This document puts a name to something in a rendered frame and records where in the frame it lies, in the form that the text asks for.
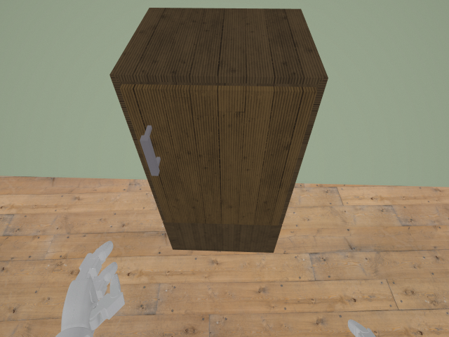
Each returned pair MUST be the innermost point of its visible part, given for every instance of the handle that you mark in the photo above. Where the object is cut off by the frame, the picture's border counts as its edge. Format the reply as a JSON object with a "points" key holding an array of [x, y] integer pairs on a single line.
{"points": [[152, 161]]}

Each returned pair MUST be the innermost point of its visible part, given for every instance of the robot right hand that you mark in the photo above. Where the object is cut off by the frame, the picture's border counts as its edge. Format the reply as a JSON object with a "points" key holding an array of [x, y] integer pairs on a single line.
{"points": [[358, 330]]}

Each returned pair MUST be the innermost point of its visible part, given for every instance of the cupboard door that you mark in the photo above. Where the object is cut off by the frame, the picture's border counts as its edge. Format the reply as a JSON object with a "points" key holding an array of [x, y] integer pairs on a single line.
{"points": [[228, 153]]}

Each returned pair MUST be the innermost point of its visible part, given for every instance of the robot left hand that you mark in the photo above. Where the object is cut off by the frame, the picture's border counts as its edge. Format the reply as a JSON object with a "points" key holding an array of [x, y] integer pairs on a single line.
{"points": [[86, 304]]}

